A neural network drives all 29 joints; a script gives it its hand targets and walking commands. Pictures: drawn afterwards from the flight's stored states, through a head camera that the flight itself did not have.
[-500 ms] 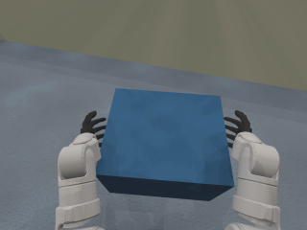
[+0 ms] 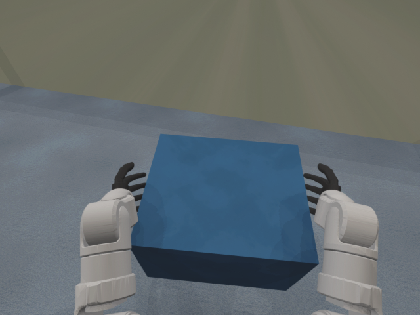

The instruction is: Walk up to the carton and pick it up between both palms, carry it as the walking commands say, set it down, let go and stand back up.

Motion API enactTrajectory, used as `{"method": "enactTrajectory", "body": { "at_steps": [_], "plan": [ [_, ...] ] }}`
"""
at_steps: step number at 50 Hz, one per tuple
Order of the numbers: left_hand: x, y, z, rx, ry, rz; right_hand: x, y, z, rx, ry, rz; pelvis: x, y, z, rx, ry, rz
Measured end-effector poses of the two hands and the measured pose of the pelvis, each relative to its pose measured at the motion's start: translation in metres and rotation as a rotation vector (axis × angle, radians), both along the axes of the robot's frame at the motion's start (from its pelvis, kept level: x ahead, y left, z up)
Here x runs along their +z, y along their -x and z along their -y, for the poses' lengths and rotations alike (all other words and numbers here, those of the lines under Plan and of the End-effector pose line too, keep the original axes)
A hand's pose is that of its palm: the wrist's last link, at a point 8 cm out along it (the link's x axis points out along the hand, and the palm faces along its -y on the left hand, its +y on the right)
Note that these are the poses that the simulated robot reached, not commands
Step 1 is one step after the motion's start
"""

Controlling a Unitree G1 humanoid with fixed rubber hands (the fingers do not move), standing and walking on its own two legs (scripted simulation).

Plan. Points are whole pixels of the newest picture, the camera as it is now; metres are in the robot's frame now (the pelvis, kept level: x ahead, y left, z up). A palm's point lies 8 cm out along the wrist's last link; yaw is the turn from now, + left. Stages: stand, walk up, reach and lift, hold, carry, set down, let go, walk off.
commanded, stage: carry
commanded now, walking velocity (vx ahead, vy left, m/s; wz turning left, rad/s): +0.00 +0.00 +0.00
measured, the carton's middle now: (222, 211) +0.34 -0.01 +0.06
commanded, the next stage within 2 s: hold in 1.94 s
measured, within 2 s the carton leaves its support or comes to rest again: neither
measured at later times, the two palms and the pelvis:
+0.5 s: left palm (145, 222) +0.26 +0.12 +0.12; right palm (364, 228) +0.25 -0.24 +0.13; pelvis -0.07 -0.03 +0.01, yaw -4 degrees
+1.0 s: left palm (116, 244) +0.21 +0.15 +0.14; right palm (365, 257) +0.19 -0.21 +0.14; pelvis -0.10 +0.00 +0.01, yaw -3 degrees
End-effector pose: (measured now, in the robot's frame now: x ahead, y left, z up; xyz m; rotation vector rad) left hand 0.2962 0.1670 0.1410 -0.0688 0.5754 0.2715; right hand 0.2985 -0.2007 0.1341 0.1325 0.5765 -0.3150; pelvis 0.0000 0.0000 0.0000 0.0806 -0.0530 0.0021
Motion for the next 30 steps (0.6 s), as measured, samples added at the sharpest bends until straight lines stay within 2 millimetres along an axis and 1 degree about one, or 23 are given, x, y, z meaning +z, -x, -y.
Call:
{"method": "enactTrajectory", "body": {
  "at_steps": [2,5,7,9,12,15,19,22,26,30],
  "plan": [
    [-0.010,0.003,0.005,-0.019,0.007,-0.044,-0.006,0.010,0.005,-0.014,0.009,-0.044,0.003,0.006,0.003,-0.016,0.018,-0.016],
    [-0.026,0.006,0.016,-0.049,0.013,-0.074,-0.018,0.024,0.015,-0.045,0.030,-0.073,-0.005,0.019,0.008,-0.031,0.036,0.000],
    [-0.032,0.010,0.022,-0.048,0.011,-0.103,-0.026,0.028,0.022,-0.048,0.015,-0.101,-0.003,0.020,0.012,-0.033,0.032,-0.025],
    [-0.035,0.007,0.029,-0.049,0.001,-0.112,-0.031,0.026,0.028,-0.051,0.013,-0.112,-0.005,0.022,0.018,-0.038,0.026,-0.060],
    [-0.038,-0.001,0.043,-0.076,-0.015,-0.117,-0.031,0.025,0.042,-0.068,0.036,-0.119,-0.001,0.037,0.026,-0.056,0.043,-0.070],
    [-0.034,0.003,0.052,-0.069,0.004,-0.103,-0.028,0.029,0.050,-0.073,0.051,-0.106,0.007,0.047,0.030,-0.057,0.041,-0.087],
    [-0.027,0.013,0.050,-0.051,-0.001,-0.086,-0.024,0.033,0.049,-0.051,0.039,-0.093,0.011,0.056,0.031,-0.052,0.039,-0.102],
    [-0.022,0.023,0.048,-0.045,0.010,-0.052,-0.016,0.041,0.047,-0.052,0.042,-0.060,0.010,0.062,0.029,-0.055,0.046,-0.098],
    [-0.018,0.038,0.043,-0.046,0.046,-0.019,-0.002,0.057,0.041,-0.058,0.061,-0.026,0.008,0.069,0.024,-0.065,0.064,-0.088],
    [-0.015,0.057,0.033,-0.044,0.068,-0.023,0.004,0.078,0.032,-0.059,0.054,-0.029,0.009,0.074,0.018,-0.060,0.062,-0.085]
  ]
}}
